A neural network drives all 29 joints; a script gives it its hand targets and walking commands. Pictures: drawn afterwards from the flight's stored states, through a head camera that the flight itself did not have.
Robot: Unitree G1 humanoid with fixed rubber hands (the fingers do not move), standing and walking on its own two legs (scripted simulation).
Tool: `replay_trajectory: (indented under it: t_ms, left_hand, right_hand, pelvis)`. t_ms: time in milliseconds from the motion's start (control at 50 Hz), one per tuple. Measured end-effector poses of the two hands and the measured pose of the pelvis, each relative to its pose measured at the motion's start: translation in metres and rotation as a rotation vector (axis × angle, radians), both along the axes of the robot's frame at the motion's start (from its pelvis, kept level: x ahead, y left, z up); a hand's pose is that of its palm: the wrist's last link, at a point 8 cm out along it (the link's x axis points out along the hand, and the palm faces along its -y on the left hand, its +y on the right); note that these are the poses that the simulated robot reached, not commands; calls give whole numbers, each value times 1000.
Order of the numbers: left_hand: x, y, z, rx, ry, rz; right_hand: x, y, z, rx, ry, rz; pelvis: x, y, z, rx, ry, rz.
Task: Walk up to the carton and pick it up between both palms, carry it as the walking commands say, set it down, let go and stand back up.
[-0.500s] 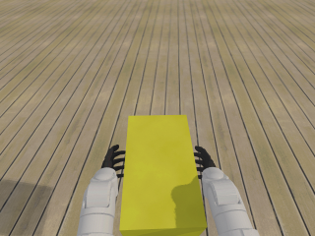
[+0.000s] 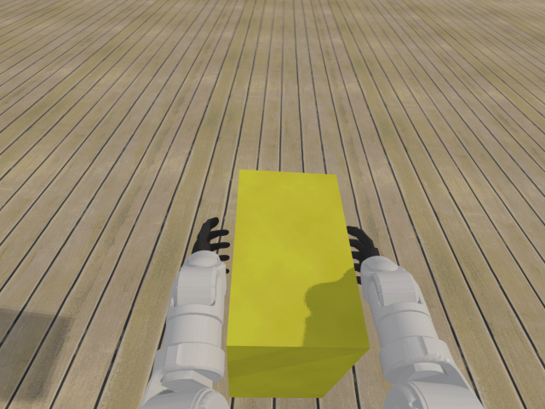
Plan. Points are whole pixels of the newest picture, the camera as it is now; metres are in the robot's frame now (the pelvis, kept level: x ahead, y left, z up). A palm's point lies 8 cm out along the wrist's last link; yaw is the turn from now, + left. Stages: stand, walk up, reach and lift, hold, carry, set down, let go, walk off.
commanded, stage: hold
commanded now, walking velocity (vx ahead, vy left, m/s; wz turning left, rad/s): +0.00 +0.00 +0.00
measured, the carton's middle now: (282, 287) +0.34 +0.04 -0.03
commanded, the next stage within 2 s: set down in 0.10 s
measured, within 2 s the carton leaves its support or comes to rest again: neither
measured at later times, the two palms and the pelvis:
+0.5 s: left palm (212, 281) +0.30 +0.15 +0.02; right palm (369, 278) +0.35 -0.10 +0.02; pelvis +0.02 -0.05 -0.01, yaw +1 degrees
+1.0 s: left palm (208, 310) +0.31 +0.17 -0.09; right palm (344, 300) +0.37 -0.08 -0.09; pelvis +0.03 -0.04 -0.03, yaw +1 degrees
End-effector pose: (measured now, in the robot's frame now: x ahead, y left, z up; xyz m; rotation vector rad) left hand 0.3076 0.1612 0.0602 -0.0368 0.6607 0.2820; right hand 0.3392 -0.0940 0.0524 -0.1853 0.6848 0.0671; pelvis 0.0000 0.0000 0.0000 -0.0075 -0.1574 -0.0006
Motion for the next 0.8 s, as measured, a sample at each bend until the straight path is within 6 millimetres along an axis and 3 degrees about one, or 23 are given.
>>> replay_trajectory:
  t_ms: [160, 340, 560, 800]
  left_hand:
    - [-7, -3, 0, -12, 0, 38]
    - [-14, -6, -10, -40, -6, 97]
    - [-2, -13, -48, -52, 25, 104]
    - [5, -2, -101, -19, 45, 107]
  right_hand:
    - [-1, -2, 1, -15, 2, 39]
    - [-2, -4, -15, 17, 13, 45]
    - [13, -11, -48, 12, 46, 41]
    - [27, 1, -103, 15, 59, 70]
  pelvis:
    - [-3, -11, 0, 10, -5, -2]
    - [9, -34, -5, 18, -30, 30]
    - [30, -55, -6, 26, 48, 29]
    - [39, -55, -11, 14, 240, 26]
